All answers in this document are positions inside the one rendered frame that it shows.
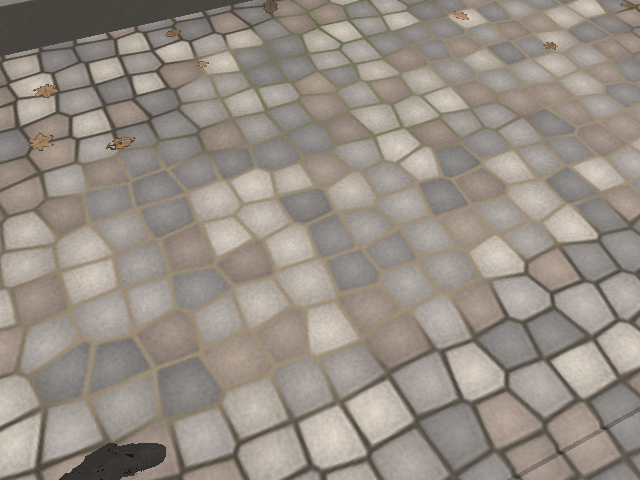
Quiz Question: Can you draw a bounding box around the robot left hand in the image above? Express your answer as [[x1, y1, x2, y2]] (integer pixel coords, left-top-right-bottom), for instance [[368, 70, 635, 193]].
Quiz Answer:
[[59, 443, 166, 480]]

